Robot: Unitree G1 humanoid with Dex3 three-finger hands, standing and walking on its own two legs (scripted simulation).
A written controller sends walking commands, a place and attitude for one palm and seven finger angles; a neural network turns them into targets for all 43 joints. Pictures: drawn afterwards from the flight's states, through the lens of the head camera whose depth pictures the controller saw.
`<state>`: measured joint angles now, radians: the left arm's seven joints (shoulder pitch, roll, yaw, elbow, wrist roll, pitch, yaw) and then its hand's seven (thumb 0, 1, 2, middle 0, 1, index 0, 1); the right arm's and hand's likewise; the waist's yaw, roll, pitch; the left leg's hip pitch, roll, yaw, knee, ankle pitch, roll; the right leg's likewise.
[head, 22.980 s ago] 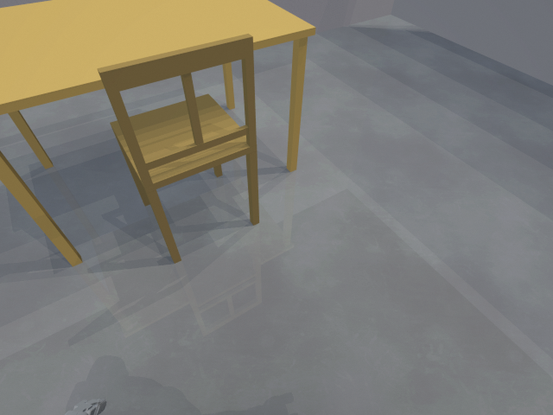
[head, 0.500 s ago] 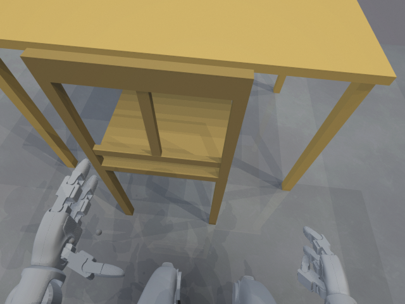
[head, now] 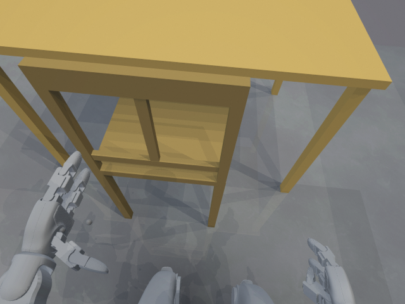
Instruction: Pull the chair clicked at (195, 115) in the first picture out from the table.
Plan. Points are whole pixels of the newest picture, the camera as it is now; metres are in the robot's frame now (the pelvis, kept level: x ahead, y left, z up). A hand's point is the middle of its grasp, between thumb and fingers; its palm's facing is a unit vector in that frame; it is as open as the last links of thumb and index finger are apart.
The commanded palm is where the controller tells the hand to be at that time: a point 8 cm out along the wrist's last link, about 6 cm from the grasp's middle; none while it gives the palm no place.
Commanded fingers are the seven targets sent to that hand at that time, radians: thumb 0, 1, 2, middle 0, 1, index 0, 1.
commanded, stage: raise the hand toward the chair's back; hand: left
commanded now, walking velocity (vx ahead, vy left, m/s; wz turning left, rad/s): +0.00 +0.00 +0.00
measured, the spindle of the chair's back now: (149, 131) +0.49 +0.16 -0.01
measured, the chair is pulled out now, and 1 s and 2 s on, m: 0.00 0.00 0.00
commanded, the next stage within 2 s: aim the fingers beside a spindle in 0.32 s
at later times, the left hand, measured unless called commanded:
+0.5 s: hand (94, 227) +0.24 +0.20 +0.05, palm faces -0.02 -1.00 -0.06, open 16.9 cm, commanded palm +0.22 +0.25 +0.05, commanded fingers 0.00 -0.50 0.30 -0.06 -0.08 -0.06 -0.08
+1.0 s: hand (116, 208) +0.28 +0.18 +0.03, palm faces -0.04 -1.00 -0.06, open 16.9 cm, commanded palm +0.26 +0.23 +0.03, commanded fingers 0.00 -0.50 0.30 -0.06 -0.08 -0.06 -0.08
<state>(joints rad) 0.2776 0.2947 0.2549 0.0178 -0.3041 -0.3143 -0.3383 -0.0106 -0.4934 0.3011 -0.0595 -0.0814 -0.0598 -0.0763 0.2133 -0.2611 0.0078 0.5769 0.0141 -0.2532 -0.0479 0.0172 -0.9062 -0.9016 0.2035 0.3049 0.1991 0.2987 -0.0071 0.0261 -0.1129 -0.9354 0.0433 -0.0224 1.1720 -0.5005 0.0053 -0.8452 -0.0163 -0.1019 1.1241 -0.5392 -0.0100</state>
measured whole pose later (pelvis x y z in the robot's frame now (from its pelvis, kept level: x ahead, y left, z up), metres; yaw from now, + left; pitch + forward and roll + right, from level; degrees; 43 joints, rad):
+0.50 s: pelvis -0.01 -0.01 +0.00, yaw +0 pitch +15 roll -3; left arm 0.27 0.28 0.24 0.03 -0.30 -0.33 -0.33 -0.01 -0.49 0.30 -0.06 -0.08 -0.06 -0.08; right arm 0.19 -0.25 0.02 0.58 0.01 -0.26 -0.05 0.02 -0.91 -0.90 0.20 0.30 0.20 0.30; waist 0.00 0.03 -0.11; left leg -0.95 0.05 -0.03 1.19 -0.50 0.00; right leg -0.86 -0.01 -0.10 1.15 -0.54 -0.02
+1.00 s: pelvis -0.01 -0.01 -0.01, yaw -1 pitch +17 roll -2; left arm 0.12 0.25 0.20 0.15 -0.24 -0.35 -0.27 -0.01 -0.49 0.30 -0.06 -0.08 -0.06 -0.08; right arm 0.20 -0.26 0.02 0.59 0.00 -0.25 -0.04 0.02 -0.91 -0.90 0.20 0.30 0.20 0.30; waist -0.01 0.03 -0.13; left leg -1.02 0.05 -0.01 1.23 -0.51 0.00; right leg -0.95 -0.02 -0.09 1.20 -0.56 -0.02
